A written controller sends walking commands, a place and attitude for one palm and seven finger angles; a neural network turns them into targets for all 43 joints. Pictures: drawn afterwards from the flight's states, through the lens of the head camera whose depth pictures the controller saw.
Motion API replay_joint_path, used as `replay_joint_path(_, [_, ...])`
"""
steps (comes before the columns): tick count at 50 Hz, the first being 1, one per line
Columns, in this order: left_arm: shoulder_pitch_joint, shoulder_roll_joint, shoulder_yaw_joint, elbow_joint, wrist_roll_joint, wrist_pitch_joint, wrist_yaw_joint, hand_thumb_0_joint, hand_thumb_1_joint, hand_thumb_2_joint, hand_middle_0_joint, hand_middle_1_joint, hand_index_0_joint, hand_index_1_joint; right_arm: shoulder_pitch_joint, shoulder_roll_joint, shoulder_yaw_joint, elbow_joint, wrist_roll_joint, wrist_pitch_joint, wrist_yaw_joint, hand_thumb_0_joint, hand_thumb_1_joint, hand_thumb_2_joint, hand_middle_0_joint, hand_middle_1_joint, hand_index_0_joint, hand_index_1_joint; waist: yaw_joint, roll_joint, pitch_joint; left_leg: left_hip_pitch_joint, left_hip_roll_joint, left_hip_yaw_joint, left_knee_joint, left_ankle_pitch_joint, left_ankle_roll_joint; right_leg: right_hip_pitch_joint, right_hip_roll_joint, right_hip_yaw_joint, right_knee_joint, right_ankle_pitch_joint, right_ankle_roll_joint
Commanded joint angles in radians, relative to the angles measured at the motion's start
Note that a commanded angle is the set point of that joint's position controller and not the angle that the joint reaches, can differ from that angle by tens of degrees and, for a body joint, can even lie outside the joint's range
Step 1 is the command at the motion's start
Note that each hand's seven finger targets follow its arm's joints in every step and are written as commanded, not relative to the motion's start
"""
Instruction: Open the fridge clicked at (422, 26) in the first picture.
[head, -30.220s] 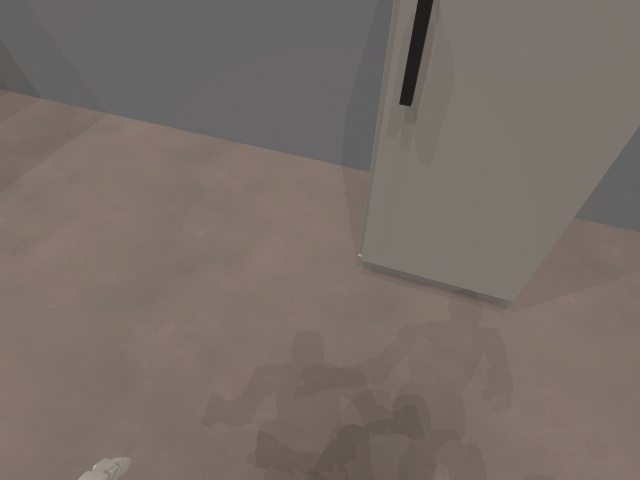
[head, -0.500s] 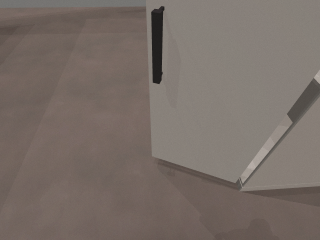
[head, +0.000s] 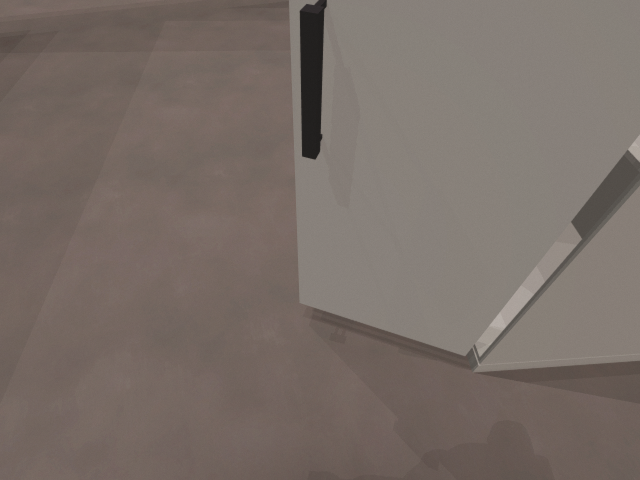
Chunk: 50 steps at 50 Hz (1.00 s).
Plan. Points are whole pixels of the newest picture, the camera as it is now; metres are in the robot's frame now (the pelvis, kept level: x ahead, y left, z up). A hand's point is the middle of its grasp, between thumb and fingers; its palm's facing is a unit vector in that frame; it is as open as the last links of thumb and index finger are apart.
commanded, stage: look to check the result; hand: left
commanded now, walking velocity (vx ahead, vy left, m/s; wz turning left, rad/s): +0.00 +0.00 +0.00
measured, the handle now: (315, 86) +0.69 +0.04 +0.13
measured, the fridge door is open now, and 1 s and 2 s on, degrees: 66 66 66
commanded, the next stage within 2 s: stand and wait in 0.30 s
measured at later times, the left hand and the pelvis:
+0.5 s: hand out of the picture +0.09 +0.23 -0.16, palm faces -0.03 -0.95 -0.32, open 7.4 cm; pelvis +0.00 -0.01 +0.00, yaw +1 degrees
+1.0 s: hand out of the picture +0.10 +0.22 -0.15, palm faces -0.04 -0.94 -0.33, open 7.4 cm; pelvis +0.01 -0.02 +0.00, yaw +1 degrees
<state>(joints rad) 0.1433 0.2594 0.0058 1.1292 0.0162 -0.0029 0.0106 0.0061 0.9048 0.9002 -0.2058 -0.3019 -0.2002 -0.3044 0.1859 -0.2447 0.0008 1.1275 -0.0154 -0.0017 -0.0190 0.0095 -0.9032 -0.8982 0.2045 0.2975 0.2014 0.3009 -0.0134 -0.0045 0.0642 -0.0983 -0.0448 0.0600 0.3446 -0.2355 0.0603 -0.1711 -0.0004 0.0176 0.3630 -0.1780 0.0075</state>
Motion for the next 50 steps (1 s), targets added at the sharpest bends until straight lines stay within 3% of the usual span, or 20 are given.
replay_joint_path(1, [-0.025, 0.172, 0.032, -0.049, -0.005, -0.023, 0.008, 0.000, 0.900, 0.900, -0.200, -0.300, -0.200, -0.300, 0.000, -0.178, -0.036, -0.049, -0.004, -0.017, -0.013, 0.000, -0.900, -0.900, 0.200, 0.300, 0.200, 0.300, 0.003, 0.013, -0.069, -0.007, 0.160, -0.130, -0.076, 0.182, -0.018, 0.046, -0.107, 0.078, -0.030, 0.172, -0.054])
replay_joint_path(15, [-0.071, 0.222, 0.038, -0.058, -0.004, -0.031, 0.006, 0.000, 0.900, 0.900, -0.200, -0.300, -0.200, -0.300, -0.061, -0.232, -0.044, -0.063, -0.002, -0.021, -0.009, 0.000, -0.900, -0.900, 0.200, 0.300, 0.200, 0.300, -0.001, 0.018, -0.100, 0.027, 0.167, -0.132, -0.076, 0.265, -0.026, 0.066, -0.116, 0.074, -0.029, 0.243, -0.054])
replay_joint_path(23, [-0.097, 0.245, 0.037, -0.063, -0.004, -0.031, 0.002, 0.000, 0.900, 0.900, -0.200, -0.300, -0.200, -0.300, -0.093, -0.264, -0.044, -0.065, -0.003, -0.020, -0.005, 0.000, -0.900, -0.900, 0.200, 0.300, 0.200, 0.300, 0.001, 0.008, -0.086, 0.023, 0.169, -0.139, -0.098, 0.225, -0.029, 0.066, -0.118, 0.082, -0.055, 0.210, -0.051])
replay_joint_path(28, [-0.107, 0.256, 0.038, -0.064, -0.005, -0.033, 0.002, 0.000, 0.900, 0.900, -0.200, -0.300, -0.200, -0.300, -0.100, -0.276, -0.042, -0.067, -0.002, -0.022, -0.004, 0.000, -0.900, -0.900, 0.200, 0.300, 0.200, 0.300, 0.000, 0.007, -0.111, 0.036, 0.172, -0.139, -0.102, 0.252, -0.033, 0.085, -0.120, 0.078, -0.053, 0.231, -0.051])
replay_joint_path(43, [-0.120, 0.274, 0.035, -0.063, -0.007, -0.036, 0.000, 0.000, 0.900, 0.900, -0.200, -0.300, -0.200, -0.300, -0.108, -0.291, -0.040, -0.061, -0.001, -0.021, 0.000, 0.000, -0.900, -0.900, 0.200, 0.300, 0.200, 0.300, -0.002, -0.002, -0.109, 0.038, 0.172, -0.137, -0.112, 0.204, -0.034, 0.091, -0.125, 0.093, -0.081, 0.223, -0.052])
replay_joint_path(50, [-0.112, 0.275, 0.037, -0.063, -0.007, -0.041, 0.003, 0.000, 0.900, 0.900, -0.200, -0.300, -0.200, -0.300, -0.101, -0.287, -0.040, -0.059, -0.001, -0.022, -0.002, 0.000, -0.900, -0.900, 0.200, 0.300, 0.200, 0.300, -0.004, 0.003, -0.133, 0.059, 0.174, -0.129, -0.099, 0.250, -0.035, 0.108, -0.130, 0.100, -0.075, 0.293, -0.057])
